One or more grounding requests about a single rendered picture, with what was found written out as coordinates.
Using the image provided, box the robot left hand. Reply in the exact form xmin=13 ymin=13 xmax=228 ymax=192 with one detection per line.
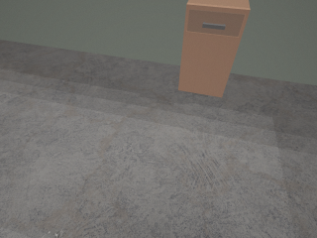
xmin=42 ymin=227 xmax=67 ymax=238

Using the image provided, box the cabinet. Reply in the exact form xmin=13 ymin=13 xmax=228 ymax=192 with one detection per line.
xmin=178 ymin=0 xmax=251 ymax=98

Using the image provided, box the drawer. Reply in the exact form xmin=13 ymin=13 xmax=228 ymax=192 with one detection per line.
xmin=187 ymin=9 xmax=245 ymax=37

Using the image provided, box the handle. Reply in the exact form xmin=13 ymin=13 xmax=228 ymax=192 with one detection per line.
xmin=202 ymin=22 xmax=226 ymax=30

